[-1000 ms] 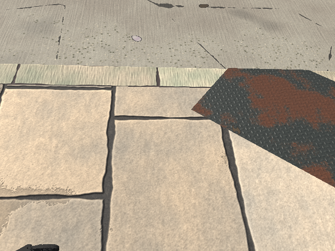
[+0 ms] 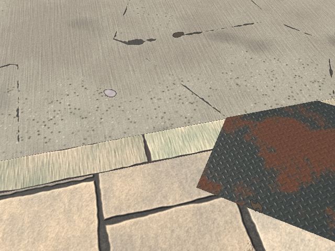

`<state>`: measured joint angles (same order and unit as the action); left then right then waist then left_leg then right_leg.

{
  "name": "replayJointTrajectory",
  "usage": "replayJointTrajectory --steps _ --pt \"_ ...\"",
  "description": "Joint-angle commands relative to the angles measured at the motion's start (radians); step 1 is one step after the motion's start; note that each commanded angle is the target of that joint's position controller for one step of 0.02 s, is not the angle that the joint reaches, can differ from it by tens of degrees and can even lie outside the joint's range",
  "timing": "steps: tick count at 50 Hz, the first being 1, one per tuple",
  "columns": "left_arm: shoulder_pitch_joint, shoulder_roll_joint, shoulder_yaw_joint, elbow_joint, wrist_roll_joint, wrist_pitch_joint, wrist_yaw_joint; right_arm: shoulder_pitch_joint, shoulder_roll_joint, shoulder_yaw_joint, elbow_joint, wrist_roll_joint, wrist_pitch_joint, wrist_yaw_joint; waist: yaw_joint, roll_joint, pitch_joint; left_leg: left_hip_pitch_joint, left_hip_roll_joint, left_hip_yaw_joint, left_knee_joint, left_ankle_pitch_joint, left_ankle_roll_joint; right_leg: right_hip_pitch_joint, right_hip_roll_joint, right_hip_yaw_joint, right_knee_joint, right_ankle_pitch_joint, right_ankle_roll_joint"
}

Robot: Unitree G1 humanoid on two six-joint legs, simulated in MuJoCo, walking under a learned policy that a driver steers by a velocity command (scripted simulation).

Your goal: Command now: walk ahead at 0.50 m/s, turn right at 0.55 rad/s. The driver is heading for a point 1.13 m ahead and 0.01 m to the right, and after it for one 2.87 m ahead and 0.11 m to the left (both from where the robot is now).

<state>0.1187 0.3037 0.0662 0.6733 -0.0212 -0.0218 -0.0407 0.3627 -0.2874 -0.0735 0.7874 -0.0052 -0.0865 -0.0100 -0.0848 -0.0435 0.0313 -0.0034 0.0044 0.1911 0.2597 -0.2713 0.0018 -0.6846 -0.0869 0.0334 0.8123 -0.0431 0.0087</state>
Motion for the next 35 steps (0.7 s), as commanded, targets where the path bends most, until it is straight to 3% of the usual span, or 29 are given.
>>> replayJointTrajectory --steps 1,3,5,6,7,8,9,10,11,12,13,14,16,19,22,25,28,30,32,33,34,35 --pt "-0.103 0.017 -0.008 -0.097 -0.002 -0.013 -0.020 -0.051 -0.178 -0.046 -0.058 0.015 -0.007 -0.006 0.013 0.094 0.056 -0.010 0.278 -0.074 -0.099 0.327 0.143 0.011 -0.004 -0.034 -0.108 0.030 -0.027" --pt "-0.129 0.034 -0.002 -0.118 -0.002 -0.012 -0.028 -0.040 -0.195 -0.053 -0.044 0.026 0.004 -0.006 0.019 0.100 0.060 0.045 0.292 -0.044 -0.053 0.437 0.127 0.030 0.016 -0.065 -0.150 -0.034 -0.060" --pt "-0.083 0.069 0.017 -0.122 0.002 -0.006 -0.029 -0.046 -0.229 -0.063 -0.043 0.035 0.017 -0.009 0.064 0.133 0.002 0.078 0.288 -0.007 0.085 0.785 0.107 0.151 0.081 -0.125 -0.164 -0.136 -0.103" --pt "0.020 0.103 0.037 -0.100 0.000 -0.003 -0.025 -0.053 -0.239 -0.065 -0.044 0.040 0.026 -0.011 0.128 0.136 -0.060 0.065 0.271 0.017 0.237 0.921 0.091 0.290 0.127 -0.152 -0.189 -0.154 -0.132" --pt "0.190 0.159 0.071 -0.054 -0.003 0.003 -0.012 -0.055 -0.221 -0.056 -0.049 0.041 0.029 -0.014 0.216 0.115 -0.149 -0.039 0.232 0.044 0.458 0.896 0.058 0.546 0.168 -0.148 -0.243 -0.095 -0.171" --pt "0.315 0.248 0.099 -0.025 -0.010 0.015 0.011 -0.023 -0.145 -0.028 -0.072 0.003 0.021 -0.015 0.238 -0.048 -0.231 -0.326 0.175 0.038 0.790 0.352 0.008 0.848 0.003 0.119 -0.249 -0.049 -0.235" --pt "0.258 0.331 0.097 -0.056 -0.007 -0.002 0.009 0.049 -0.042 0.009 -0.132 -0.014 -0.008 -0.004 0.118 -0.228 -0.358 -0.694 -0.030 -0.141 1.086 -0.358 -0.040 1.078 -0.217 0.727 -0.405 -0.313 -0.426" --pt "0.276 0.239 0.074 -0.069 -0.006 -0.018 0.001 -0.088 -0.145 -0.008 -0.145 0.027 -0.038 0.006 0.208 -0.080 -0.371 -0.797 0.002 -0.295 1.149 -0.311 -0.025 1.067 -0.237 0.779 -0.521 -0.390 -0.400" --pt "0.243 0.194 0.060 -0.054 -0.002 -0.031 -0.001 -0.150 -0.166 -0.013 -0.169 0.050 -0.052 0.010 0.195 -0.055 -0.224 -0.851 0.038 -0.280 1.105 -0.207 -0.006 0.955 -0.212 0.641 -0.535 -0.321 -0.361" --pt "0.184 0.166 0.050 -0.058 -0.004 -0.037 0.000 -0.151 -0.156 -0.009 -0.157 0.031 -0.058 0.001 0.148 0.024 -0.146 -0.803 0.082 -0.278 1.026 -0.123 0.000 0.807 -0.166 0.524 -0.528 -0.211 -0.327" --pt "0.122 0.137 0.041 -0.069 0.001 -0.038 0.003 -0.144 -0.160 -0.015 -0.148 0.004 -0.056 -0.006 0.107 0.031 -0.103 -0.731 0.108 -0.280 0.946 -0.072 -0.008 0.681 -0.125 0.436 -0.532 -0.098 -0.305" --pt "0.090 0.119 0.034 -0.083 0.014 -0.039 0.008 -0.122 -0.163 -0.019 -0.144 -0.004 -0.045 -0.004 0.075 0.004 -0.096 -0.667 0.125 -0.288 0.915 -0.036 -0.014 0.603 -0.099 0.390 -0.553 -0.027 -0.301" --pt "0.077 0.094 0.024 -0.067 0.019 -0.047 0.016 -0.081 -0.133 -0.012 -0.118 -0.005 -0.021 0.002 0.055 -0.002 -0.097 -0.617 0.137 -0.258 0.856 0.005 -0.037 0.534 -0.090 0.301 -0.580 0.119 -0.305" --pt "0.127 0.112 0.023 -0.018 0.019 -0.058 0.030 -0.145 -0.092 0.004 -0.126 -0.001 -0.003 0.004 0.081 -0.005 -0.056 -0.652 0.142 -0.233 0.722 0.154 -0.060 0.504 -0.066 0.174 -0.608 0.241 -0.281" --pt "0.157 0.113 0.016 0.012 0.020 -0.059 0.036 -0.230 -0.072 0.015 -0.135 0.011 -0.009 0.015 0.125 -0.014 -0.026 -0.644 0.126 -0.217 0.527 0.363 -0.041 0.521 -0.035 0.086 -0.628 0.187 -0.227" --pt "0.198 0.135 0.017 0.047 0.020 -0.063 0.038 -0.316 -0.060 0.023 -0.157 0.025 -0.016 0.034 0.169 -0.007 0.016 -0.638 0.100 -0.203 0.390 0.467 -0.016 0.569 -0.069 0.065 -0.658 0.092 -0.209" --pt "0.231 0.140 0.020 0.083 0.020 -0.054 0.038 -0.368 -0.060 0.025 -0.183 0.032 -0.019 0.056 0.189 0.008 0.051 -0.711 0.077 -0.215 0.322 0.412 0.015 0.701 -0.120 0.046 -0.634 0.129 -0.207" --pt "0.242 0.144 0.023 0.099 0.019 -0.042 0.041 -0.385 -0.059 0.025 -0.203 0.030 -0.020 0.071 0.187 0.010 0.053 -0.740 0.055 -0.208 0.297 0.327 0.040 0.782 -0.147 0.029 -0.588 0.226 -0.197" --pt "0.222 0.157 0.026 0.099 0.017 -0.032 0.049 -0.347 -0.069 0.020 -0.210 0.024 -0.016 0.081 0.152 -0.013 0.014 -0.672 0.014 -0.169 0.289 0.223 0.072 0.822 -0.149 -0.004 -0.498 0.493 -0.173" --pt "0.212 0.169 0.029 0.094 0.018 -0.026 0.056 -0.293 -0.091 0.008 -0.201 0.018 -0.012 0.079 0.122 -0.035 -0.036 -0.584 -0.023 -0.133 0.302 0.171 0.090 0.831 -0.141 -0.021 -0.415 0.695 -0.160" --pt "0.197 0.177 0.029 0.087 0.020 -0.017 0.063 -0.187 -0.127 -0.012 -0.181 0.016 -0.007 0.075 0.061 -0.038 -0.106 -0.440 -0.065 -0.104 0.295 0.153 0.115 0.814 -0.119 -0.047 -0.263 0.844 -0.142" --pt "0.178 0.174 0.024 0.075 0.019 -0.013 0.072 -0.043 -0.173 -0.036 -0.157 0.017 -0.004 0.064 -0.022 -0.014 -0.185 -0.196 -0.048 -0.155 0.259 0.236 0.158 0.681 -0.086 -0.083 -0.045 0.787 -0.105"
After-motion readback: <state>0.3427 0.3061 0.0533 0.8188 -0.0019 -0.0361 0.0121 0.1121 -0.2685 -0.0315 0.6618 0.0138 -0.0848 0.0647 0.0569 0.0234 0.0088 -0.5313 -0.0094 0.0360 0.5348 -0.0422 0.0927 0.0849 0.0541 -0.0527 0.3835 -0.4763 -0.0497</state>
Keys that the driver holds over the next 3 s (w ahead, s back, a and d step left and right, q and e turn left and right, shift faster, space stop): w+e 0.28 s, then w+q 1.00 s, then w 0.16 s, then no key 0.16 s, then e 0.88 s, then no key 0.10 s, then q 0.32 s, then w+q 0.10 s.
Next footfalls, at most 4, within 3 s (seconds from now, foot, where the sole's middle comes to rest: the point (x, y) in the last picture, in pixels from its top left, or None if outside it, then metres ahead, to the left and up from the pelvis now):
0.14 right None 0.25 -0.13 -0.78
0.70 left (157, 219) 0.61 0.01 -0.78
1.16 right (196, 162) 0.87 -0.19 -0.78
1.62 left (130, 148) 0.97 0.12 -0.78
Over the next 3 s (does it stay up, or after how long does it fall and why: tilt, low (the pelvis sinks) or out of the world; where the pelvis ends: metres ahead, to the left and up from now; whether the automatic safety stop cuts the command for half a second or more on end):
stays up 0.88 0.00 0.00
